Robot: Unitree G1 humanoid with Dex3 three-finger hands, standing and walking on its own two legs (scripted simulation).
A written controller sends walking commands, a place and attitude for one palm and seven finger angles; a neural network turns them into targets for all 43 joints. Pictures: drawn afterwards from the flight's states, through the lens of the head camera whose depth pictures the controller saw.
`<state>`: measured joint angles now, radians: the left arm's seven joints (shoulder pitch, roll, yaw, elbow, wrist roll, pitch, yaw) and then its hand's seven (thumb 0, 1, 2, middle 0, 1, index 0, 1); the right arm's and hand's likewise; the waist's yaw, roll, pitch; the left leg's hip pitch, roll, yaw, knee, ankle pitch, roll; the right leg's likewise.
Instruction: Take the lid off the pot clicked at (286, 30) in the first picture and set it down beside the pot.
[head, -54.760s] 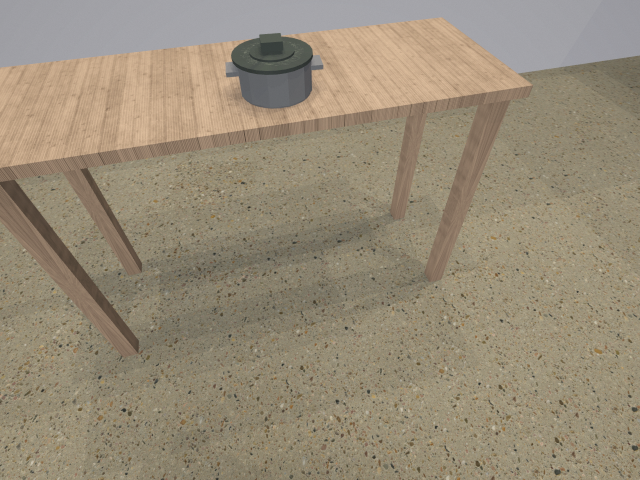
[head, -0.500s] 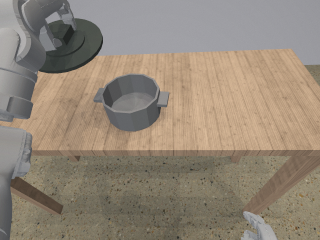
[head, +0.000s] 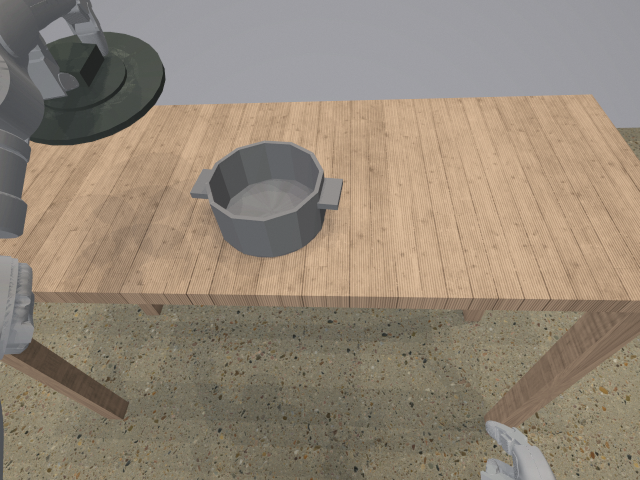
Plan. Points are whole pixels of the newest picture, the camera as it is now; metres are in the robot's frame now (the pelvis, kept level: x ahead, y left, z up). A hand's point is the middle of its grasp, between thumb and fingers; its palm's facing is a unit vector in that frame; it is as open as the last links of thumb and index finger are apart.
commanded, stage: move the lid sideways beside the pot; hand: left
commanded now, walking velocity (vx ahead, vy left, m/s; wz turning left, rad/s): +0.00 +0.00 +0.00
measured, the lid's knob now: (71, 64) +0.47 +0.27 +0.29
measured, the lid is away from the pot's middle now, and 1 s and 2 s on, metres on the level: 0.18 0.23 0.22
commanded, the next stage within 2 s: lower the lid onto the table in 0.50 s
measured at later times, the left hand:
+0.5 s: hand out of the picture +0.43 +0.32 +0.31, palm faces -0.12 -0.03 -0.99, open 8.1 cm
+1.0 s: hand (20, 98) +0.43 +0.32 +0.27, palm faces -0.18 -0.07 -0.98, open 8.1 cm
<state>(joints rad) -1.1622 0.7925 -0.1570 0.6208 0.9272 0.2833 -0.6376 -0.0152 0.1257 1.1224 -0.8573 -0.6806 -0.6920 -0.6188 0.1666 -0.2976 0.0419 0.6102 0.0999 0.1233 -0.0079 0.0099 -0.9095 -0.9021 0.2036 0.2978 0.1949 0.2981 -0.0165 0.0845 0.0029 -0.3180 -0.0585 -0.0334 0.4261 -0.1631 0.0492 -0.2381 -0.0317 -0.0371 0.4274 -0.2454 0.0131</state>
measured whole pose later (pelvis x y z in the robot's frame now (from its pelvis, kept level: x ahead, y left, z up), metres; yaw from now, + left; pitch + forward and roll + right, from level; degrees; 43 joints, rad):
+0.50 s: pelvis +0.01 +0.00 +0.00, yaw -1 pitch +4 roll -1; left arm -1.13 0.93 -0.05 0.71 0.96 0.20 -0.64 -0.01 0.13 1.12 -0.86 -0.68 -0.69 -0.62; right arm 0.22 -0.32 0.03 0.62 0.10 0.16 -0.03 0.01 -0.91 -0.90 0.20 0.30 0.19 0.30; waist -0.04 0.08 0.01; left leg -0.32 -0.04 -0.03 0.43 -0.18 0.05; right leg -0.23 -0.01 -0.03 0.39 -0.23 0.01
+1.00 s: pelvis +0.00 +0.00 +0.00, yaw +0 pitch +4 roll -1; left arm -1.14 0.85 -0.11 0.77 0.96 0.23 -0.62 -0.01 0.13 1.12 -0.86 -0.68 -0.69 -0.62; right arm 0.20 -0.29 0.04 0.62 0.10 0.13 -0.03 0.01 -0.91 -0.90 0.20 0.30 0.20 0.30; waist -0.04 0.07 0.02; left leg -0.33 -0.05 -0.04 0.44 -0.17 0.05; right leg -0.23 -0.02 -0.04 0.39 -0.23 0.01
